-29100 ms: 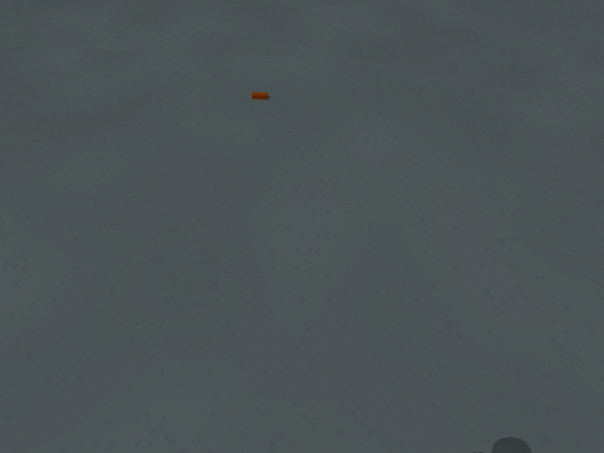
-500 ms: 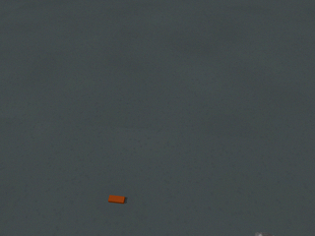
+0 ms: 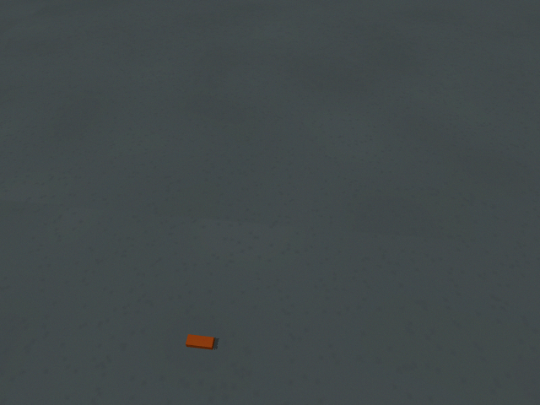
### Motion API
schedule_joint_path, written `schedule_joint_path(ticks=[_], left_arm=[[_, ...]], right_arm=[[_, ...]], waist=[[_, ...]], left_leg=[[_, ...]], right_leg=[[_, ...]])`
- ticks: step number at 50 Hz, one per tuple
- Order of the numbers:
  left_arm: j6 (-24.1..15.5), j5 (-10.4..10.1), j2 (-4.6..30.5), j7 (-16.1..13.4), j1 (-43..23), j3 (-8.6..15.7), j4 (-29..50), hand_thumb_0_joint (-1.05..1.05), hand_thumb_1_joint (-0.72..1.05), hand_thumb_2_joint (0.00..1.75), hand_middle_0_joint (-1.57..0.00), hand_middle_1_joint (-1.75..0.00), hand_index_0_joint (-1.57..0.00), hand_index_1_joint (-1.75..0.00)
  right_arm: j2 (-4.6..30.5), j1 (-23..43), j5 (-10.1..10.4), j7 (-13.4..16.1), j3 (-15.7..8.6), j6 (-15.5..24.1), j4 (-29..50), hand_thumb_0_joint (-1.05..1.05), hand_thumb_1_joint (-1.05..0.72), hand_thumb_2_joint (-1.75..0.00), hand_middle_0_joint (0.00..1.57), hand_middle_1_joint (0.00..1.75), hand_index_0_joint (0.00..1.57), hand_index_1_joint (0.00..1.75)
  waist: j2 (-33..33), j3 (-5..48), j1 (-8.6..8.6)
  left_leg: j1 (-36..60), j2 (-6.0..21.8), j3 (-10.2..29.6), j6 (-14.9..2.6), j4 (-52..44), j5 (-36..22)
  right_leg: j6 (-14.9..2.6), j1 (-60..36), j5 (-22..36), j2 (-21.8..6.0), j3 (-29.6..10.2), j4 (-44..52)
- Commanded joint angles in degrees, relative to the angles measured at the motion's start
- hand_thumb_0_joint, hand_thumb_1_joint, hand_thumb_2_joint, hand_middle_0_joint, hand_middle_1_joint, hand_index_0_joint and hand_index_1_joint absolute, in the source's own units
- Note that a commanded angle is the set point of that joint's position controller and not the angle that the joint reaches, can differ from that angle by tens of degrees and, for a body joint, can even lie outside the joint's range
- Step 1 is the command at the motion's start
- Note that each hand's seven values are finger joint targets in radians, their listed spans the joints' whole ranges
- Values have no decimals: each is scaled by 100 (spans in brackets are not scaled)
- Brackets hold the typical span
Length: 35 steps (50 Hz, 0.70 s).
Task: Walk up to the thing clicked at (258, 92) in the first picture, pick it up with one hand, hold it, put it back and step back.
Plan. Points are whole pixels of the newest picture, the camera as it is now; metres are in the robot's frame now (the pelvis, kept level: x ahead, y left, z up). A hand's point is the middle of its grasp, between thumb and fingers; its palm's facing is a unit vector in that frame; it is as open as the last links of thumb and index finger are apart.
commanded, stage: stand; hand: left
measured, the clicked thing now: (200, 342) +0.45 +0.26 -0.77
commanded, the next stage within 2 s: none
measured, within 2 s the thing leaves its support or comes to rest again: neither
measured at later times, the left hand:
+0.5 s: hand out of the picture +0.07 +0.24 -0.16, palm faces -0.02 -0.94 -0.34, open 7.3 cm
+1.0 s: hand out of the picture +0.07 +0.24 -0.16, palm faces -0.04 -0.94 -0.34, open 7.3 cm
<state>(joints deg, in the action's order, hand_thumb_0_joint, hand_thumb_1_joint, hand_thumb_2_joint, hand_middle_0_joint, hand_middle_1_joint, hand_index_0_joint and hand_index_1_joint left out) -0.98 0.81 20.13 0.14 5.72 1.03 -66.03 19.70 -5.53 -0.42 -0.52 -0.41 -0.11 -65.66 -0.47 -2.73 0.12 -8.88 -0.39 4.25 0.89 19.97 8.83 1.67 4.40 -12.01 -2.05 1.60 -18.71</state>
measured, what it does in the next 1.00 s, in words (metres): stands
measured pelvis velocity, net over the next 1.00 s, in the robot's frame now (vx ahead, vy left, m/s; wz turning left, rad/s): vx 0.00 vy -0.01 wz -0.01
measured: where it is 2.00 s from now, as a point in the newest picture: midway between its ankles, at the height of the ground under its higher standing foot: outside the picture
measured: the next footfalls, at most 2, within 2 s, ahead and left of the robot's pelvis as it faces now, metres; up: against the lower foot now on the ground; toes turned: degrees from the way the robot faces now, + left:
none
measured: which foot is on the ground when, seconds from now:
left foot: down 0.00-1.00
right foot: down 0.00-1.00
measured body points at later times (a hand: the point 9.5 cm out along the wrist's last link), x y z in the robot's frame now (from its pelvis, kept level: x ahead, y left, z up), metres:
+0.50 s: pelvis +0.00 -0.01 +0.00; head +0.01 -0.01 +0.45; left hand +0.07 +0.29 -0.13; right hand +0.08 -0.31 -0.13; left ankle +0.02 +0.13 -0.75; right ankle -0.02 -0.14 -0.75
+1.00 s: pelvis +0.00 -0.01 +0.00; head +0.00 -0.01 +0.45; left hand +0.07 +0.29 -0.13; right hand +0.07 -0.31 -0.13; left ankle +0.02 +0.13 -0.75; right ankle -0.02 -0.14 -0.75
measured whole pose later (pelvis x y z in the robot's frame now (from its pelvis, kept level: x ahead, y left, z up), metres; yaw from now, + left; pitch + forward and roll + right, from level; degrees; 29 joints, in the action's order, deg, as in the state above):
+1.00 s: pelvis +0.00 -0.01 +0.00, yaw -1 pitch -2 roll +0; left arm -0.5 0.8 20.2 0.5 7.2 0.5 -65.0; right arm 20.2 -6.5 -0.4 -0.2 0.5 0.0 -64.9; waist -0.2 -2.8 0.2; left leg -8.6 1.0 3.9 1.9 19.8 8.8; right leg 0.6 4.7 -11.9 -0.7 1.2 -19.0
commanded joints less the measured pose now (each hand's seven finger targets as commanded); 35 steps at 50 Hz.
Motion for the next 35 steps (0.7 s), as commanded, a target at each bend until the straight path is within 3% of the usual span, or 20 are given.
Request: schedule_joint_path(ticks=[1, 6, 8, 15, 20, 23, 27, 30, 35], left_arm=[[-77, -32, 1207, -66, -202, 183, 384, 0, 90, 90, -20, -30, -20, -30], [-56, -16, 1222, -50, -120, 178, 360, 0, 90, 90, -20, -30, -20, -30], [-65, -30, 1236, -52, -142, 170, 384, 0, 90, 90, -20, -30, -20, -30], [-76, -35, 1252, -44, -115, 164, 397, 0, 90, 90, -20, -30, -20, -30], [-54, -39, 1252, -42, -80, 174, 418, 0, 90, 90, -20, -30, -20, -30], [-54, -35, 1211, -36, -56, 155, 398, 0, 90, 90, -20, -30, -20, -30], [-59, -27, 1251, -42, -120, 170, 445, 0, 90, 90, -20, -30, -20, -30], [-57, -21, 1247, -41, -65, 159, 409, 0, 90, 90, -20, -30, -20, -30], [-71, -27, 1270, -46, -101, 160, 452, 0, 90, 90, -20, -30, -20, -30]], right_arm=[[1268, 247, -9, 82, -187, 189, 410, 0, -90, -90, 20, 30, 20, 30], [1268, 287, 7, 88, -171, 184, 429, 0, -90, -90, 20, 30, 20, 30], [1272, 264, 8, 82, -165, 183, 427, 0, -90, -90, 20, 30, 20, 30], [1242, 209, 5, 80, -134, 169, 429, 0, -90, -90, 20, 30, 20, 30], [1282, 226, 2, 97, -129, 195, 443, 0, -90, -90, 20, 30, 20, 30], [1280, 229, 12, 98, -122, 188, 439, 0, -90, -90, 20, 30, 20, 30], [1305, 178, 12, 103, -129, 183, 435, 0, -90, -90, 20, 30, 20, 30], [1290, 178, 12, 102, -123, 175, 425, 0, -90, -90, 20, 30, 20, 30], [1261, 162, 3, 95, -118, 172, 451, 0, -90, -90, 20, 30, 20, 30]], waist=[[5, 381, -30], [-31, 377, -28], [-13, 424, -26], [-19, 330, -9], [-74, 478, -57], [-34, 355, -45], [26, 440, -35], [58, 303, -22], [109, 362, -10]], left_leg=[[50, 670, 437, -171, -271, -940], [67, 663, 436, -169, -301, -551], [139, 677, 412, -177, -245, -787], [26, 659, 412, -162, -279, -657], [120, 704, 395, -155, -228, -1136], [118, 675, 382, -148, -244, -805], [132, 709, 384, -169, -203, -1007], [113, 679, 377, -157, -249, -673], [181, 700, 359, -161, -216, -764]], right_leg=[[-206, 31, 490, -557, -426, 334], [-231, 63, 363, -544, -451, 343], [-243, 69, 465, -573, -478, 349], [-224, 66, 418, -546, -494, 377], [-242, -73, 725, -559, -472, 274], [-238, 76, 497, -549, -496, 358], [-251, -33, 728, -571, -502, 322], [-234, 110, 466, -540, -499, 387], [-250, 116, 499, -564, -527, 387]])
